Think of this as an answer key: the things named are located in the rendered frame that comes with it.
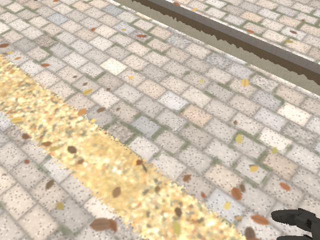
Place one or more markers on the right robot hand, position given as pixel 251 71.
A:
pixel 301 218

